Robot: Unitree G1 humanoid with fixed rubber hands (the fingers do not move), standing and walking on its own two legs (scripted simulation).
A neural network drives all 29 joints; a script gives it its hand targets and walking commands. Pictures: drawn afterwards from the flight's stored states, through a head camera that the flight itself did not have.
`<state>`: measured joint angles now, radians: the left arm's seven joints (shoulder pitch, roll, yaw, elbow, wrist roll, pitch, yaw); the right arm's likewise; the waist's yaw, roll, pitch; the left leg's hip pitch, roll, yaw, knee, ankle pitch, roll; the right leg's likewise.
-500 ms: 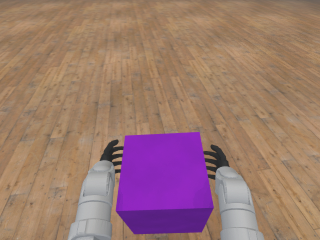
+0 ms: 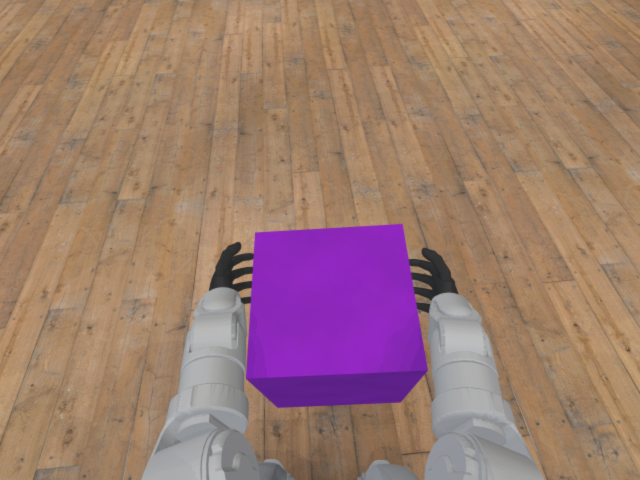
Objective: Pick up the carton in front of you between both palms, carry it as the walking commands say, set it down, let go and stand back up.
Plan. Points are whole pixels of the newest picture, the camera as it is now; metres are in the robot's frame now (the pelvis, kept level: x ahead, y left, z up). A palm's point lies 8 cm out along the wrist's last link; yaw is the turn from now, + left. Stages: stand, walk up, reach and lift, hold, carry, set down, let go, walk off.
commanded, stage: set down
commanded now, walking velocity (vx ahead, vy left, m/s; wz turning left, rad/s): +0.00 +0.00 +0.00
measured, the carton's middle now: (334, 324) +0.34 -0.01 -0.10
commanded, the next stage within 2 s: none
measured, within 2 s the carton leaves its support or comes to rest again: rests again in 2.00 s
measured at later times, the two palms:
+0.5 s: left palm (259, 335) +0.36 +0.12 -0.19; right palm (419, 331) +0.38 -0.17 -0.20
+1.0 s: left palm (275, 352) +0.39 +0.11 -0.35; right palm (407, 343) +0.42 -0.18 -0.36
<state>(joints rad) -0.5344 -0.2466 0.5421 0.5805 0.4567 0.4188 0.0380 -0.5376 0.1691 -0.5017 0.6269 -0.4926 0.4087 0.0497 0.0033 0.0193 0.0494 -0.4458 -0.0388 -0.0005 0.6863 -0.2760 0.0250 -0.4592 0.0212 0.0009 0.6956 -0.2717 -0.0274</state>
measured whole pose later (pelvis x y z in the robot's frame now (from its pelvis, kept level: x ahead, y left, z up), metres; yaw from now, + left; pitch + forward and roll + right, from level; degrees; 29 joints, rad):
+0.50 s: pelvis -0.02 -0.02 -0.13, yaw +1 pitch +35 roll +2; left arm -0.60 -0.21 0.46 0.56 0.19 0.13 0.18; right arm -0.67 0.03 -0.32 0.68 -0.22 0.16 -0.05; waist 0.02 0.02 -0.18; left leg -1.48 -0.05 -0.01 1.30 -0.42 -0.01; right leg -1.50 0.03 -0.02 1.32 -0.42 -0.05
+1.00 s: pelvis -0.05 -0.01 -0.26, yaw +1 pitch +42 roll +3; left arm -0.83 -0.16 0.47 0.63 0.11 0.14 0.27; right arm -0.99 -0.13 -0.21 0.88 -0.14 0.17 -0.06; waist 0.00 0.04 -0.13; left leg -1.97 -0.08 0.01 1.76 -0.54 -0.03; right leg -2.00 0.03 -0.01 1.78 -0.52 -0.05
